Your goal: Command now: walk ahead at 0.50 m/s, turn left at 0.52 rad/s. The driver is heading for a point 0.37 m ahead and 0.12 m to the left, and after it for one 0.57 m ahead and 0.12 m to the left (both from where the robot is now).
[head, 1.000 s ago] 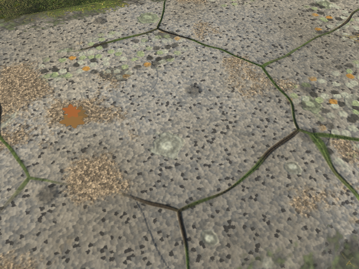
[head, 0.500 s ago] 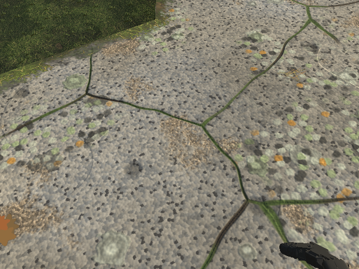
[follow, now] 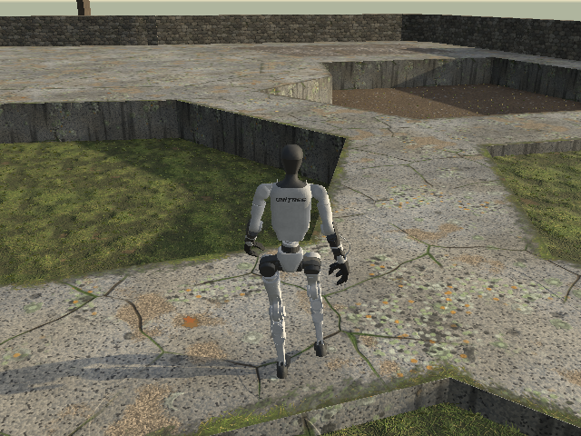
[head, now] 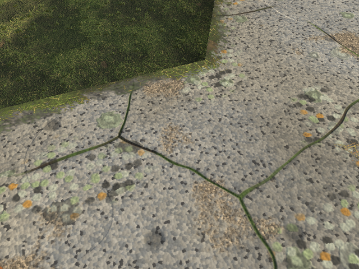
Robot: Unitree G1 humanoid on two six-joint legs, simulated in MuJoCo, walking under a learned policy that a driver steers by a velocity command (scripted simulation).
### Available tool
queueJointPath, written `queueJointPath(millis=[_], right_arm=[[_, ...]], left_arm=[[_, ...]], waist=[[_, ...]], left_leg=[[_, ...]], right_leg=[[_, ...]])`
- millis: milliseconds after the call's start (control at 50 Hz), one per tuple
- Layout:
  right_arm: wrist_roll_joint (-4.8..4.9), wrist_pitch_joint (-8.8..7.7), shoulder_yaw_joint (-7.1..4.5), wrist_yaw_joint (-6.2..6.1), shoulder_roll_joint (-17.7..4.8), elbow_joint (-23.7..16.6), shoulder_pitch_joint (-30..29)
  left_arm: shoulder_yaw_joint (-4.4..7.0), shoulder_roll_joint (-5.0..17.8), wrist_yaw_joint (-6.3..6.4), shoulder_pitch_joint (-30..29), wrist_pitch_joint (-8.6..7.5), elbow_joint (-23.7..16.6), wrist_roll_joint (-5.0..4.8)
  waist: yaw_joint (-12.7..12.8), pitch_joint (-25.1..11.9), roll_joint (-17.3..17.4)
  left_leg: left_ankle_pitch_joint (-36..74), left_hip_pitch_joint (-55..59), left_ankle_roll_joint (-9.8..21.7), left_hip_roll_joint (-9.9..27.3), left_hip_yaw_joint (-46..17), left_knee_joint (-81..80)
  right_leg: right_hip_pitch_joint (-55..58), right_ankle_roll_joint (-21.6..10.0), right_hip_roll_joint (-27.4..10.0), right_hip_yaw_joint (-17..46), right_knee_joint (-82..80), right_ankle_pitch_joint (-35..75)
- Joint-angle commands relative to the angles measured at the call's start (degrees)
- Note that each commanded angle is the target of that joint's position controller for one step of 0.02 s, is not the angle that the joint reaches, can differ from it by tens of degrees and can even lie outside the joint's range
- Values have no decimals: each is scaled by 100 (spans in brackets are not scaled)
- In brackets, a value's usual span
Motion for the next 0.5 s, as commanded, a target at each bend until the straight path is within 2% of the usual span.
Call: queueJointPath(millis=[20, 40, 80, 120, 160, 180, 200, 220, 240, 260, 280, 300, 320, 340, 400, 440, 500], right_arm=[[-2, -186, -163, 31, -725, -472, -202], [20, -159, -176, 55, -737, -428, -68], [-14, -115, -214, 100, -826, -388, 154], [-28, -96, -240, 90, -890, -424, 181], [-55, -104, -273, 57, -986, -534, -78], [-28, -131, -268, 75, -983, -587, -253], [41, -176, -198, 118, -738, -749, -360], [165, -185, -58, 86, -181, -1007, -162], [40, -130, -67, 76, -447, -1099, 201], [-71, -27, -93, 48, -598, -952, -28], [-125, 3, -74, 98, -546, -1002, -414], [-125, 36, -73, 162, -466, -1046, -584], [-172, 96, -69, 230, -426, -1096, -649], [-202, 163, -51, 273, -371, -1067, -627], [-256, 281, -23, 347, -292, -1209, -901], [-245, 300, -3, 373, -266, -1339, -1241], [-191, 297, 49, 446, -185, -1469, -1704]], left_arm=[[-2, 326, -42, -289, 48, -468, -65], [-32, 293, -57, -535, 56, -522, -83], [-28, 330, -52, -788, 47, -574, -126], [22, 489, -30, -832, -23, -628, -141], [146, 782, 22, -277, -103, -498, -112], [219, 922, 68, 385, -173, -326, -71], [324, 1253, 152, 1213, -236, -244, 56], [438, 1733, 225, 1672, -192, -278, 210], [505, 1783, 201, 1459, -105, -191, 105], [392, 1137, 180, 1080, -61, -306, 45], [290, 736, 149, 871, -71, -282, -32], [259, 634, 135, 795, -89, -202, -39], [263, 642, 139, 864, -130, -87, -57], [282, 668, 119, 901, -164, 7, -91], [336, 764, 64, 1086, -287, 243, -145], [361, 829, 48, 1144, -303, 379, -131], [390, 902, 15, 1139, -272, 525, -108]], waist=[[87, 499, 357], [-78, 472, 500], [-319, 267, 585], [-333, 90, 602], [-5, -190, 602], [384, -530, 397], [777, -1174, -7], [792, -1742, -1030], [432, -1958, -1728], [381, -1225, -713], [399, -653, -225], [310, -373, -244], [258, -167, -472], [201, -65, -505], [140, 27, -460], [157, 131, -419], [208, 277, -432]], left_leg=[[1869, -1002, 709, 1145, -1182, -941], [1954, -860, 584, 1077, -1139, -846], [2364, -441, 443, 1156, -1258, -576], [2585, -43, 297, 1373, -1557, -241], [2950, 177, 74, 1425, -1753, 460], [3015, 30, -73, 1191, -1554, 1318], [1979, -626, -232, 920, -1271, 2640], [-1039, -2099, -400, 288, -509, 4184], [-1842, -2986, -396, 358, -378, 5112], [-1328, -3273, -400, 772, -395, 5519], [-915, -3258, -444, 919, -312, 5387], [-735, -3163, -494, 1067, -293, 5174], [-697, -3091, -548, 1184, -282, 5027], [-635, -2979, -584, 1235, -246, 4983], [-312, -3183, -672, 1314, -215, 4862], [50, -3396, -729, 1394, -211, 4555], [725, -3262, -732, 1451, -40, 3631]], right_leg=[[500, 82, 157, -631, -1571, 669], [597, 77, 219, -690, -2062, 1002], [787, 39, 419, -792, -2605, 1320], [1033, -85, 507, -677, -2978, 1316], [1729, -253, 668, -543, -3415, 918], [2584, -388, 632, -523, -3747, 947], [3812, -656, -251, 276, -3814, 246], [5053, -1049, -1843, 2373, -4172, -457], [5052, -1601, -2189, 4124, -4650, -929], [4453, -1558, -1954, 3405, -4667, -1580], [3808, -1421, -1591, 2494, -4739, -1308], [3379, -1243, -1323, 1774, -4869, -722], [3080, -1191, -1162, 1288, -4977, -162], [2860, -1152, -1053, 895, -5091, 277], [2810, -1295, -1141, 289, -5309, 1291], [2858, -1315, -1155, -87, -5463, 1357], [2867, -1148, -970, -767, -5486, 1488]])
